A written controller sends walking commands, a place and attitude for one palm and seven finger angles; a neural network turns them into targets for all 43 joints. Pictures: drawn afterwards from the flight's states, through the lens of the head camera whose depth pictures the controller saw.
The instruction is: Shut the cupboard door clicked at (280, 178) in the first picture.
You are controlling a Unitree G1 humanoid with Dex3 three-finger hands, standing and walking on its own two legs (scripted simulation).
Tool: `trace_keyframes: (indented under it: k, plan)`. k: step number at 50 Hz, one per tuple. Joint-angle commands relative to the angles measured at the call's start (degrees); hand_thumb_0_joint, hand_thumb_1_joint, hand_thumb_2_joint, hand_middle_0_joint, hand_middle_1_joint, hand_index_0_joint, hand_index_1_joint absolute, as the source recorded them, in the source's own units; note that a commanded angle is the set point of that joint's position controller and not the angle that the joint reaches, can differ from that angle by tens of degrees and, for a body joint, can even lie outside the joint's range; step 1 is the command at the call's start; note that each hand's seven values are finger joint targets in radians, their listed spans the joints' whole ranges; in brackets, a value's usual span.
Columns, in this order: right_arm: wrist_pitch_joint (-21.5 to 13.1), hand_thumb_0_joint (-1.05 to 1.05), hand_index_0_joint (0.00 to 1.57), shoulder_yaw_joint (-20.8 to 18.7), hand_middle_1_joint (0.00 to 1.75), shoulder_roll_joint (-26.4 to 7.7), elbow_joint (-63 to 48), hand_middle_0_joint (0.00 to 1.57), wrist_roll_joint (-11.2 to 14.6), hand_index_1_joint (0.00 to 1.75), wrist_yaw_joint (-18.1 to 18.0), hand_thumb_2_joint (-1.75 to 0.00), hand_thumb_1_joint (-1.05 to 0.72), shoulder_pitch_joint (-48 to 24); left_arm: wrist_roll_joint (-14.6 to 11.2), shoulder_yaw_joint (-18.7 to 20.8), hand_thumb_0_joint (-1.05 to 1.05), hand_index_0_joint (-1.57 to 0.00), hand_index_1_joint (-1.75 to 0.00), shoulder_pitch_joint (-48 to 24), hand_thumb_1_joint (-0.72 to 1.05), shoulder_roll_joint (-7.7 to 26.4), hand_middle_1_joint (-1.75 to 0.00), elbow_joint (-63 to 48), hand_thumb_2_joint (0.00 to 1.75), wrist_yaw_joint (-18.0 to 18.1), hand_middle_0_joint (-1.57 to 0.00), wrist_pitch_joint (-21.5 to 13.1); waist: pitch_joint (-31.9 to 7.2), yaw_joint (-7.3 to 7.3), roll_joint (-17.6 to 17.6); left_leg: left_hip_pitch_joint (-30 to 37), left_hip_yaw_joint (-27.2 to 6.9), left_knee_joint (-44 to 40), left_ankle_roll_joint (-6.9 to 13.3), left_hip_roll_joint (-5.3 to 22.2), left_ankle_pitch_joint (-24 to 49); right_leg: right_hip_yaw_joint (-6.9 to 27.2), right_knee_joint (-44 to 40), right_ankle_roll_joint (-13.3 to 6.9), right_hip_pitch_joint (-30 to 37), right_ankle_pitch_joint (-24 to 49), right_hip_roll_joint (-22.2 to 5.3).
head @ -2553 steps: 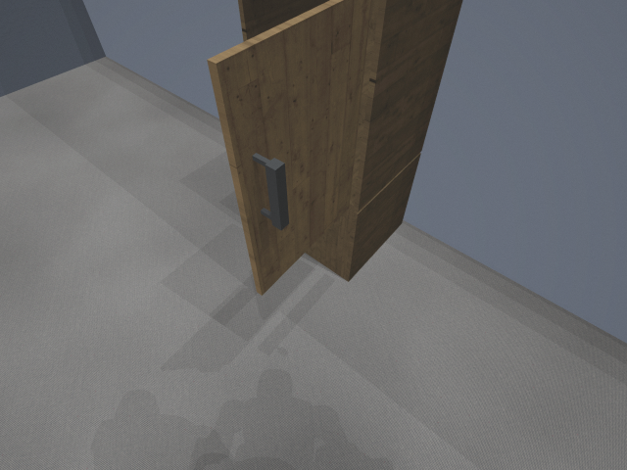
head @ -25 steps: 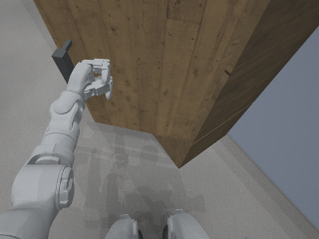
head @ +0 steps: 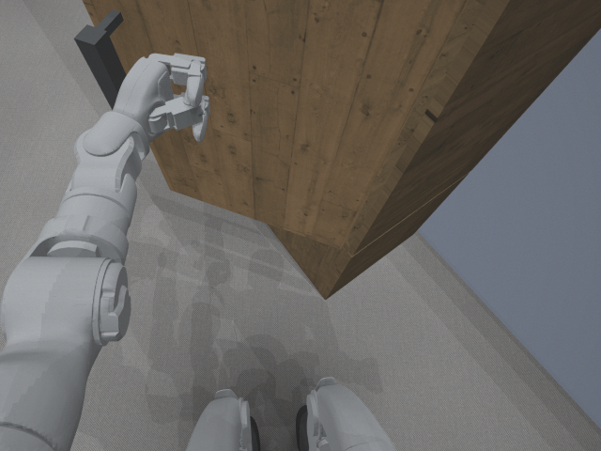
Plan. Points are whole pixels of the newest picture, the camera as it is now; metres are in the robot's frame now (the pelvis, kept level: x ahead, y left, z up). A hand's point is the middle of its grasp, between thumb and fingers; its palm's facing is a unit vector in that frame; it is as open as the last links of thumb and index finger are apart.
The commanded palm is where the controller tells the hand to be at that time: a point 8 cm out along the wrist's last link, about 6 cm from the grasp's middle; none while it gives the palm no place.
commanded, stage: push the door shut along its arc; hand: left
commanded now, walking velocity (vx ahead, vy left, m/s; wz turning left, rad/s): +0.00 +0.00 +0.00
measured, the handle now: (125, 79) +0.58 +0.17 +0.08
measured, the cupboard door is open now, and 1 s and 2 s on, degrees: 34 23 23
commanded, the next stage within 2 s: pull the fist back off the door in 0.18 s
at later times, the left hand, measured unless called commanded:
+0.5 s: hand (215, 89) +0.56 +0.06 +0.08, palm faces +0.04 -1.00 +0.05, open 3.1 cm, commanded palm +0.52 +0.09 +0.09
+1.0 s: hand (220, 159) +0.46 +0.05 +0.08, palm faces -0.02 -1.00 -0.02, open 3.1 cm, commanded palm +0.43 +0.10 +0.09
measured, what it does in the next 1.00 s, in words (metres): stands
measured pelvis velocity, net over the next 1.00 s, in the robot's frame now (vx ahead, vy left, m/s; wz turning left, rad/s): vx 0.01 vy -0.02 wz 0.00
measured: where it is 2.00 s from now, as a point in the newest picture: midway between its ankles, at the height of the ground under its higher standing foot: outside the picture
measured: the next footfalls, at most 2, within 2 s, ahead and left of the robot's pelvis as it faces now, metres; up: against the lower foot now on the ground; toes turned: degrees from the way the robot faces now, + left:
none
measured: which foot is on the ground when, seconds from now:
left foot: down 0.00-1.00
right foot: down 0.00-1.00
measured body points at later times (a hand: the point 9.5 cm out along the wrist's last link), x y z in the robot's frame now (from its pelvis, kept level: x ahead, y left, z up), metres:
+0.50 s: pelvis +0.01 +0.00 +0.00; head +0.16 +0.00 +0.42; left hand +0.55 +0.11 +0.08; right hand -0.01 -0.25 -0.12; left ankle +0.02 +0.08 -0.65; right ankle +0.02 -0.09 -0.65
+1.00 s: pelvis +0.01 -0.02 +0.02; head +0.10 -0.03 +0.47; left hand +0.45 +0.11 +0.08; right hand +0.05 -0.29 -0.10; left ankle +0.02 +0.08 -0.65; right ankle +0.02 -0.09 -0.65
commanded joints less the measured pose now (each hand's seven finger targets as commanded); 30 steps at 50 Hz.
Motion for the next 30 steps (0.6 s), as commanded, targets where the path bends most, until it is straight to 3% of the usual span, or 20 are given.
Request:
trace_keyframes:
  k: [1,2,3,4,6,8,9,11,12,14,15,16,17,20,22,23,25,27,30]
  plan:
    - [-1.64,0.00,0.20,-3.99,0.30,-10.51,-1.60,0.20,-0.43,0.30,-0.99,-0.90,-0.90,9.79,-0.59,0.57,0.00,-1.30,-1.50,-33.57,0.90,5.73,-1.50,-11.96,0.90,-0.30,-1.30,-2.31,-30.18,-4.35,5.46,26.93,-7.49,-3.54,-0.16,0.79,21.77,4.68,-7.14,1.04,4.12,14.72,0.36]
    - [-1.76,0.00,0.20,-4.00,0.30,-10.42,-1.46,0.20,-0.33,0.30,-1.06,-0.90,-0.90,10.02,-0.89,-0.37,0.00,-1.30,-1.50,-35.30,0.90,4.43,-1.50,-12.98,0.90,-0.57,-1.30,-2.61,-31.75,-4.52,7.51,28.97,-7.70,-3.21,-0.10,0.66,24.41,4.32,-6.22,0.75,3.09,16.02,0.51]
    - [-1.67,0.00,0.20,-4.07,0.30,-10.58,-1.36,0.20,-0.52,0.30,-1.00,-0.90,-0.90,10.15,-0.47,0.18,0.00,-1.30,-1.50,-34.29,0.90,5.09,-1.50,-12.44,0.90,-0.49,-1.30,-2.27,-32.68,-4.19,6.96,30.42,-8.25,-3.40,-0.35,0.93,25.43,4.08,-6.29,0.77,2.78,16.01,0.61]
    - [-1.78,0.00,0.20,-4.07,0.30,-10.46,-1.67,0.20,-0.61,0.30,-0.90,-0.90,-0.90,9.62,-0.64,-1.05,0.00,-1.30,-1.50,-34.94,0.90,3.55,-1.50,-13.22,0.90,-0.79,-1.30,-2.14,-33.12,-4.22,7.74,30.39,-8.04,-3.23,-0.32,0.73,25.07,4.26,-6.24,0.80,2.61,15.83,0.56]
    - [-1.86,0.00,0.20,-4.11,0.30,-10.56,-1.42,0.20,-0.71,0.30,-1.01,-0.90,-0.90,9.84,-0.49,0.67,0.00,-1.30,-1.50,-34.46,0.90,5.68,-1.50,-12.56,0.90,-0.84,-1.30,-1.28,-33.41,-4.21,6.15,28.36,-7.35,-2.71,-0.13,0.63,24.23,4.44,-6.41,0.87,4.29,16.37,0.62]
    - [-1.71,0.00,0.20,-3.67,0.30,-10.45,-0.88,0.20,-0.67,0.30,-1.28,-0.90,-0.90,9.78,-0.38,-0.49,0.00,-1.30,-1.50,-36.96,0.90,4.45,-1.50,-10.01,0.90,-0.89,-1.30,-0.27,-31.30,-5.37,5.45,26.59,-7.18,-2.18,0.14,0.47,23.51,4.19,-6.14,0.95,3.09,15.87,0.93]
    - [-1.83,0.00,0.20,-3.77,0.30,-10.55,-0.76,0.20,-0.71,0.30,-1.36,-0.90,-0.90,10.32,-0.30,0.61,0.00,-1.30,-1.50,-37.46,0.90,5.78,-1.50,-9.56,0.90,-0.81,-1.30,0.06,-30.76,-5.53,4.30,25.15,-7.07,-1.93,0.16,0.60,22.58,4.30,-6.08,1.08,3.51,15.55,0.84]
    - [-2.11,0.00,0.20,-3.77,0.30,-10.68,-1.03,0.20,-0.82,0.30,-1.39,-0.90,-0.90,10.65,0.20,1.66,0.00,-1.30,-1.50,-37.86,0.90,7.49,-1.50,-10.07,0.90,-0.63,-1.30,0.17,-31.75,-5.16,4.68,23.92,-6.82,-1.67,0.20,0.43,22.69,4.63,-5.81,0.91,4.77,16.14,0.83]
    - [-2.24,0.00,0.20,-3.75,0.30,-10.64,-0.86,0.20,-0.75,0.30,-1.50,-0.90,-0.90,10.68,0.03,1.04,0.00,-1.30,-1.50,-39.78,0.90,6.61,-1.50,-10.87,0.90,-0.83,-1.30,-0.35,-33.01,-5.42,6.68,25.91,-7.09,-1.16,0.28,0.46,24.95,4.35,-4.83,0.71,2.69,16.77,0.96]
    - [-2.49,0.00,0.20,-3.80,0.30,-10.33,-0.31,0.20,-1.14,0.30,-1.41,-0.90,-0.90,10.45,0.30,-0.83,0.00,-1.30,-1.50,-40.65,0.90,3.87,-1.50,-10.14,0.90,-0.96,-1.30,0.30,-32.78,-6.17,7.13,26.72,-7.05,-0.67,0.23,0.52,25.02,4.17,-4.91,0.96,1.33,16.46,1.07]
    - [-2.71,0.00,0.20,-3.39,0.30,-8.95,-1.48,0.20,-1.11,0.30,-0.62,-0.90,-0.90,13.21,-3.99,14.64,0.00,-1.30,-1.50,-36.84,0.90,9.77,-1.50,-7.75,0.90,10.36,-1.30,1.13,-33.84,-1.76,9.30,23.26,-7.87,-1.84,-1.43,1.44,24.31,4.77,-5.00,0.90,4.32,16.89,0.13]
    - [-2.75,0.00,0.20,-3.18,0.30,-8.54,-2.42,0.20,-1.69,0.30,0.84,-0.90,-0.90,13.28,-2.22,9.67,0.00,-1.30,-1.50,-33.26,0.90,4.35,-1.50,-7.36,0.90,15.59,-1.30,1.35,-34.17,-2.31,9.30,23.51,-8.44,-3.20,-1.92,1.43,25.46,4.55,-4.79,1.35,5.06,17.83,0.03]
    - [-2.65,0.00,0.20,-3.60,0.30,-8.17,-2.83,0.20,-1.91,0.30,1.73,-0.90,-0.90,13.60,-1.95,8.60,0.00,-1.30,-1.50,-30.08,0.90,0.80,-1.50,-7.70,0.90,18.61,-1.30,1.00,-35.29,-1.90,8.47,25.53,-9.06,-3.53,-2.08,1.49,28.50,4.27,-4.14,1.51,4.63,19.00,0.11]
    - [-1.97,0.00,0.20,-4.59,0.30,-7.66,-3.71,0.20,-3.95,0.30,4.13,-0.90,-0.90,14.93,-0.06,11.23,0.00,-1.30,-1.50,-26.06,0.90,-1.97,-1.50,-13.80,0.90,29.90,-1.30,-2.97,-38.16,-0.71,4.25,24.47,-6.75,-3.22,-2.50,1.09,30.96,4.33,-4.64,2.26,10.14,25.01,0.07]
    - [-2.11,0.00,0.20,-5.15,0.30,-7.16,-3.73,0.20,-5.15,0.30,5.66,-0.90,-0.90,15.39,4.80,7.79,0.00,-1.30,-1.50,-26.18,0.90,-4.73,-1.50,-20.13,0.90,36.34,-1.30,-7.97,-39.83,-0.74,5.50,26.94,-7.17,-2.60,-2.92,1.52,34.72,4.08,-3.65,2.40,8.94,26.87,0.28]
    - [-1.73,0.00,0.20,-5.60,0.30,-7.12,-3.39,0.20,-5.43,0.30,6.54,-0.90,-0.90,15.55,7.21,5.16,0.00,-1.30,-1.50,-24.71,0.90,-6.47,-1.50,-21.56,0.90,37.51,-1.30,-9.62,-39.94,-0.87,5.76,28.60,-6.96,-2.69,-2.96,1.72,35.49,4.19,-4.38,2.55,8.92,27.21,0.50]
    - [-0.82,0.00,0.20,-6.31,0.30,-7.58,-2.93,0.20,-5.39,0.30,7.17,-0.90,-0.90,16.16,10.27,2.88,0.00,-1.30,-1.50,-23.99,0.90,-5.85,-1.50,-23.73,0.90,37.52,-1.30,-11.75,-39.62,-1.58,4.14,28.91,-6.28,-3.67,-2.50,1.51,34.06,4.68,-5.64,2.61,12.79,28.80,0.51]
    - [0.13,0.00,0.20,-6.67,0.30,-7.93,-2.98,0.20,-4.83,0.30,6.74,-0.90,-0.90,16.33,10.53,2.52,0.00,-1.30,-1.50,-23.13,0.90,-4.80,-1.50,-24.37,0.90,35.97,-1.30,-12.05,-39.00,-1.58,3.79,29.26,-5.96,-5.20,-2.25,1.20,32.90,5.13,-6.71,2.52,16.17,30.00,0.40]
    - [1.11,0.00,0.20,-6.45,0.30,-7.51,-3.38,0.20,-3.47,0.30,5.87,-0.90,-0.90,14.81,7.73,4.49,0.00,-1.30,-1.50,-19.12,0.90,-4.15,-1.50,-22.29,0.90,34.20,-1.30,-9.94,-36.00,-0.23,1.79,27.48,-4.35,-8.00,-1.98,0.39,27.42,5.74,-9.75,2.68,21.14,29.07,0.49]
